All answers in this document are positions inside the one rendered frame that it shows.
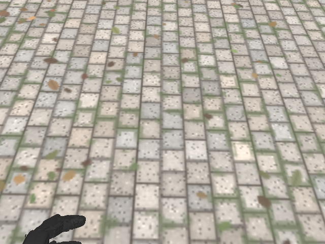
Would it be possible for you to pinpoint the robot left hand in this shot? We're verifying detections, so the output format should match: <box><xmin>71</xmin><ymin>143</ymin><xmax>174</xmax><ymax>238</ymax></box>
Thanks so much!
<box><xmin>23</xmin><ymin>214</ymin><xmax>86</xmax><ymax>244</ymax></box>

